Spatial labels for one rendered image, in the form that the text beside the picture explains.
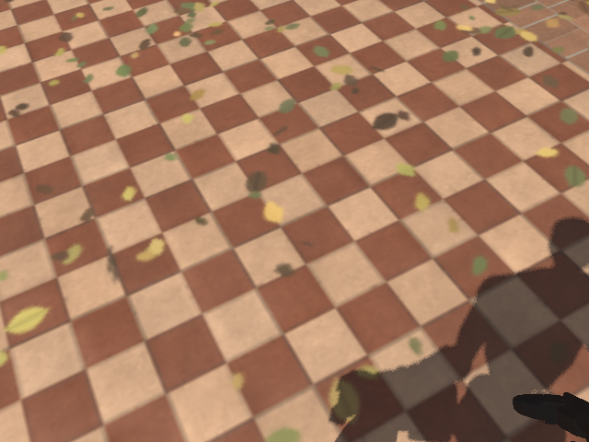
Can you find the right robot hand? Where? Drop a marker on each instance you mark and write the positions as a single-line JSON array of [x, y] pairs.
[[568, 411]]

